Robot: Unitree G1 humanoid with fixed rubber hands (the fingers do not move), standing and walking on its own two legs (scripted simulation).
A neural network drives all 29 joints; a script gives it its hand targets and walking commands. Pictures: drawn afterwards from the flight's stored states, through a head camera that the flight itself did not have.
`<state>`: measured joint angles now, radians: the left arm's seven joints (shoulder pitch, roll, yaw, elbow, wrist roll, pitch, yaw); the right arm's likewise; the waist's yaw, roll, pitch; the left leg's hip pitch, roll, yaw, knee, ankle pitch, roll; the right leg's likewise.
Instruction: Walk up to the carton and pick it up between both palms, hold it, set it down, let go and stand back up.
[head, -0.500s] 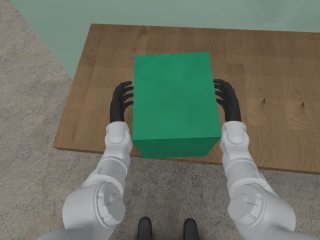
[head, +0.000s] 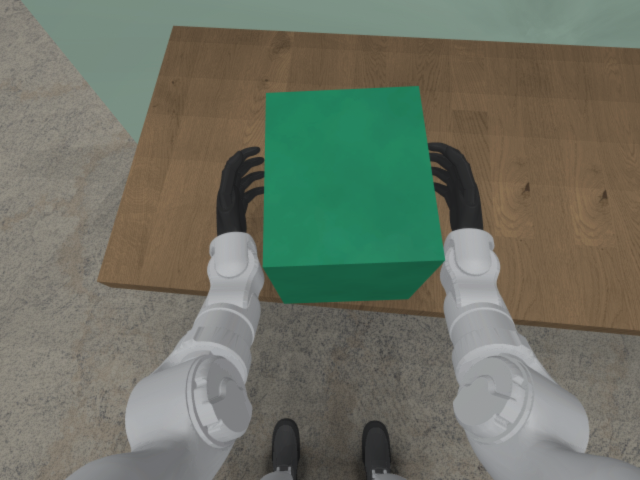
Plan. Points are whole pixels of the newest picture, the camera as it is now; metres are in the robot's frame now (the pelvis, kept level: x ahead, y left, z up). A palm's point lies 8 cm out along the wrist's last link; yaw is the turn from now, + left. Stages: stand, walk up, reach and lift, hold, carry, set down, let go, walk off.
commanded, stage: set down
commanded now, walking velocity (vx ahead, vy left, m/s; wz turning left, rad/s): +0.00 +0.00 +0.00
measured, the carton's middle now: (344, 206) +0.47 -0.02 -0.08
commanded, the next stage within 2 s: none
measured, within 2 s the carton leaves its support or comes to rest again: neither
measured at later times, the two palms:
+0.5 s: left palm (235, 216) +0.44 +0.12 -0.03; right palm (462, 209) +0.44 -0.17 -0.03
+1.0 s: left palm (234, 215) +0.45 +0.12 -0.04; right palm (461, 209) +0.44 -0.17 -0.04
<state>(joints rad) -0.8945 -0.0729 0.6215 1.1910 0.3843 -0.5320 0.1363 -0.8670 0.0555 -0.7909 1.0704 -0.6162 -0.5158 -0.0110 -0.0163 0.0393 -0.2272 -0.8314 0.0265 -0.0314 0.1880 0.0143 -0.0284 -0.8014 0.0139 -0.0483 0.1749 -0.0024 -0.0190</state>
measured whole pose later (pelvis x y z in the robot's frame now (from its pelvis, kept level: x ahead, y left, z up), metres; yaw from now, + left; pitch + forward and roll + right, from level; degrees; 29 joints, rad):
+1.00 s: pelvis +0.00 +0.00 +0.00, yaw -1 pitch +38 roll -1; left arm -0.94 -0.01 0.60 1.28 0.34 -0.52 0.11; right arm -0.92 0.01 -0.77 1.14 -0.57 -0.47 0.02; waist -0.02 0.03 -0.25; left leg -0.88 0.03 -0.03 0.22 0.00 -0.03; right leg -0.85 0.01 -0.04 0.19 -0.01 -0.02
